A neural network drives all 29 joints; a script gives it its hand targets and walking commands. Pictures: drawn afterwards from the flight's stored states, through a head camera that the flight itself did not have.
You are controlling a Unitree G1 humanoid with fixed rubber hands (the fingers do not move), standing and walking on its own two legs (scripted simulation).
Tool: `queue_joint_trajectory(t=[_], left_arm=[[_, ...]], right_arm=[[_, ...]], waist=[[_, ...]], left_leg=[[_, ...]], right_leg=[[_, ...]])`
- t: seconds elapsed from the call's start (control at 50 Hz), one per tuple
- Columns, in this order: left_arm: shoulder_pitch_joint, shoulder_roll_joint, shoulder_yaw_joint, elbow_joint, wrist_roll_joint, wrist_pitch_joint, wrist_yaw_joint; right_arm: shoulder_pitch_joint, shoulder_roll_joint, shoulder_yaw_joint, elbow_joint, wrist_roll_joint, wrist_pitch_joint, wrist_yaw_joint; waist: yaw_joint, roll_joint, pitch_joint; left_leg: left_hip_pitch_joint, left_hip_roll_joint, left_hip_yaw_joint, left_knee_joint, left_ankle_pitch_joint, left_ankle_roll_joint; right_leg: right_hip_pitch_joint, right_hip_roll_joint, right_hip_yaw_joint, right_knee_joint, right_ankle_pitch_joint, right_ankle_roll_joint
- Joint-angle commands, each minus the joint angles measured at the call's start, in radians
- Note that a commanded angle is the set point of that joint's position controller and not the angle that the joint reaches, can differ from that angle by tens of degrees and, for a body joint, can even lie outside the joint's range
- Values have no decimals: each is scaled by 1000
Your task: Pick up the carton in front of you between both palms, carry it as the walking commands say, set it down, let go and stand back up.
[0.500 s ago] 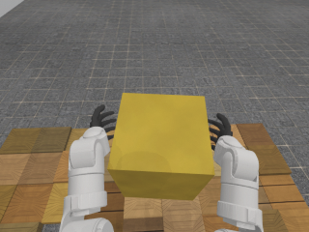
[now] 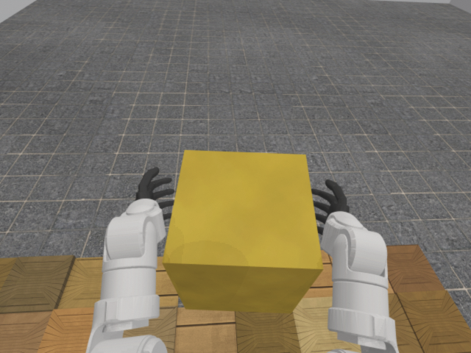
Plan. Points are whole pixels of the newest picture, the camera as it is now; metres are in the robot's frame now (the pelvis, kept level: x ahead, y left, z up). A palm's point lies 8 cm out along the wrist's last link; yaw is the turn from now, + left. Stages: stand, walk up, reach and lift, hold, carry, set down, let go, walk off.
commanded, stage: carry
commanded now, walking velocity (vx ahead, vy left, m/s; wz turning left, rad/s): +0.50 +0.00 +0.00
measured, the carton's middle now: (241, 237) +0.34 -0.01 +0.02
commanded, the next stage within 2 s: none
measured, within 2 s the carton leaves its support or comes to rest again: neither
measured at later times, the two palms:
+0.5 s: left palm (183, 108) +0.65 +0.13 +0.10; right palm (305, 110) +0.67 -0.17 +0.09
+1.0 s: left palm (179, 59) +0.96 +0.19 +0.09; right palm (273, 64) +0.95 -0.12 +0.09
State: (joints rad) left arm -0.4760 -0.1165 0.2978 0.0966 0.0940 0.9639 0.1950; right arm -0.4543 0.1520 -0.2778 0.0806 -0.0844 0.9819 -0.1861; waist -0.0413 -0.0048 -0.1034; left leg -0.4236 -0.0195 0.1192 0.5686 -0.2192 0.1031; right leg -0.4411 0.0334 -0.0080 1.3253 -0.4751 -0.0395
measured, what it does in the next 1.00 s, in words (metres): walks ahead: right foot, then left foot 0.03 m lower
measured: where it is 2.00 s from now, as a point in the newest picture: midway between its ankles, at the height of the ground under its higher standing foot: (222, 171)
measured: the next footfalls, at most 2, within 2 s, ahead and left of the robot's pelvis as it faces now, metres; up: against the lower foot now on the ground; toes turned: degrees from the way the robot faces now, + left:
right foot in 0.30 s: +0.41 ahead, -0.11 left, +0.01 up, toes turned -6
left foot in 0.80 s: +0.73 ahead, +0.09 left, -0.02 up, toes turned +8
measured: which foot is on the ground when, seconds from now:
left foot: down 0.00-0.32, up 0.34-0.78, down 0.80-1.00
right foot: up 0.00-0.28, down 0.30-0.80, up 0.82-1.00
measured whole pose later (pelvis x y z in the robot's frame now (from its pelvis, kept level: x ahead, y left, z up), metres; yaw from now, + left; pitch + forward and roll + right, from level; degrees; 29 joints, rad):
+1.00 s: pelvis +0.68 +0.04 -0.01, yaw +0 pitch +4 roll -1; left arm -0.20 -0.14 0.16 -0.31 0.01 1.12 0.20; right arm -0.17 0.13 -0.14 -0.32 0.02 1.13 -0.19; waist -0.03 -0.02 -0.13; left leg -0.32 -0.02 0.17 0.48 -0.25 0.10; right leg -0.60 -0.06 -0.05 1.24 -0.34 -0.03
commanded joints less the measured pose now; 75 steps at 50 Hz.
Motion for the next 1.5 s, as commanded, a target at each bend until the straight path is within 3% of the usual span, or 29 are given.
queue_joint_trajectory(t=[0.0,0.06,0.2,0.26,0.28,0.3,0.32,0.38,0.4,0.56,0.68,0.72,0.76,0.78,0.8,0.82,0.84,0.88,0.9,1.0,1.2,1.28,1.3,1.32,1.34,1.36,1.38,1.42,1.48], left_arm=[[-543,-848,-535,-26,-136,-4,-8],[-547,-864,-549,-33,-130,-43,-15],[-499,-796,-606,-117,-169,-81,-7],[-437,-734,-603,-127,-177,-66,-3],[-409,-718,-598,-126,-173,-60,-3],[-401,-683,-585,-124,-166,-52,2],[-388,-680,-585,-101,-178,-48,11],[-408,-754,-629,-176,-213,-39,-10],[-431,-784,-653,-210,-228,-37,-21],[-178,-808,-754,-397,-284,11,-69],[-4,-723,-736,-516,-268,90,-54],[10,-682,-729,-543,-264,113,-43],[-3,-637,-727,-573,-266,134,-32],[-13,-605,-725,-589,-265,143,-25],[-23,-570,-719,-597,-267,153,-15],[-40,-569,-725,-605,-278,166,-4],[-70,-539,-722,-627,-283,171,1],[-140,-584,-713,-603,-280,162,5],[-143,-593,-695,-576,-262,155,6],[-223,-603,-624,-380,-173,111,15],[-469,-740,-584,-87,-166,19,2],[-481,-762,-571,-65,-162,1,0],[-475,-766,-565,-66,-157,-6,-1],[-464,-770,-557,-70,-149,-11,-4],[-498,-745,-548,-69,-142,-16,3],[-441,-776,-561,-51,-164,-25,3],[-456,-788,-574,-91,-178,-35,-3],[-500,-844,-628,-163,-213,-51,-25],[-480,-861,-688,-247,-245,-70,-49]], right_arm=[[-671,820,613,-115,210,-45,18],[-697,846,645,-142,229,-81,26],[-555,753,652,-180,214,-113,9],[-493,686,631,-194,188,-99,-14],[-487,665,622,-196,176,-92,-22],[-476,667,618,-196,173,-82,-26],[-465,646,605,-202,177,-72,-28],[-505,711,598,-211,186,-62,-23],[-495,730,593,-213,179,-60,-15],[-215,763,683,-382,175,-15,13],[-80,685,722,-555,224,70,15],[-64,634,714,-591,230,94,9],[-35,580,691,-599,229,113,0],[-22,549,677,-601,227,121,-5],[-5,507,660,-601,222,131,-11],[-75,465,650,-600,226,136,-23],[-53,482,654,-591,247,134,-25],[-133,533,666,-601,268,127,-12],[-180,552,680,-595,273,119,-4],[-307,555,642,-427,236,74,0],[-503,656,576,-138,160,-21,-19],[-546,705,593,-140,174,-35,-14],[-553,714,598,-143,177,-38,-12],[-566,721,607,-148,176,-40,-12],[-556,754,618,-146,182,-41,-8],[-558,733,617,-167,187,-43,-10],[-579,774,629,-170,201,-51,-10],[-580,807,623,-191,202,-72,-5],[-488,811,641,-218,179,-90,1]], waist=[[0,31,-335],[4,89,-311],[-20,162,-274],[62,157,-366],[99,109,-423],[86,-103,-527],[120,-273,-554],[119,-60,-399],[110,-42,-377],[89,-107,-286],[107,-111,-167],[106,-123,-140],[52,-94,-179],[26,-44,-247],[13,80,-311],[24,300,-392],[-2,294,-357],[4,87,-273],[12,63,-251],[29,101,-200],[-27,112,-124],[19,180,-240],[67,161,-314],[93,78,-413],[66,-169,-546],[110,-211,-550],[100,-190,-482],[85,-21,-403],[69,-62,-397]], left_leg=[[498,353,-504,-185,247,175],[435,297,-386,-224,166,146],[448,175,-109,-145,675,51],[439,150,-19,119,836,-27],[290,136,-15,284,634,-48],[18,68,-47,530,106,-79],[-202,-81,-105,743,-301,-91],[-337,40,-171,725,-218,-59],[-316,65,-175,649,-191,-63],[-241,86,-70,176,96,-123],[-148,58,-17,-116,325,-101],[-81,52,9,-155,323,-79],[160,5,71,-198,273,-70],[377,28,65,-146,213,-79],[556,215,-191,-72,222,-71],[803,461,-611,-119,237,96],[739,446,-718,-213,67,162],[548,375,-543,-236,110,126],[444,362,-459,-253,134,110],[309,287,-271,-361,15,98],[505,198,-99,-286,535,48],[592,190,-29,-52,971,-16],[521,172,23,145,920,-52],[325,159,5,367,591,-70],[-62,19,-54,695,-43,-110],[-211,-43,-138,840,-279,-93],[-282,13,-171,867,-245,-69],[-274,70,-160,756,-160,-63],[-229,95,-126,608,-116,-85]], right_leg=[[-380,-83,30,37,35,7],[-378,-106,-7,-102,117,17],[-148,-13,-176,-648,394,-17],[200,47,-225,-855,498,-41],[424,-25,-142,-831,468,-52],[682,-339,305,-790,531,-147],[785,-419,628,-912,485,-264],[619,-356,414,-906,585,-217],[558,-340,360,-921,581,-196],[485,-262,80,-1010,645,-136],[525,-217,-27,-985,737,-68],[522,-221,-36,-934,758,-58],[449,-192,-93,-731,844,-22],[323,-158,-134,-534,693,4],[109,-120,-134,-278,357,26],[-220,3,-73,-20,-43,53],[-345,-18,-9,85,-47,32],[-350,-87,15,87,34,0],[-316,-121,19,30,85,0],[-307,-144,-25,-189,232,24],[-286,-71,-169,-681,515,-17],[34,26,-239,-826,481,-46],[250,27,-250,-898,493,-45],[515,-121,-66,-878,430,-62],[860,-476,467,-847,507,-241],[861,-454,611,-958,492,-285],[809,-410,490,-955,514,-250],[648,-360,305,-967,610,-184],[565,-320,183,-1007,605,-152]])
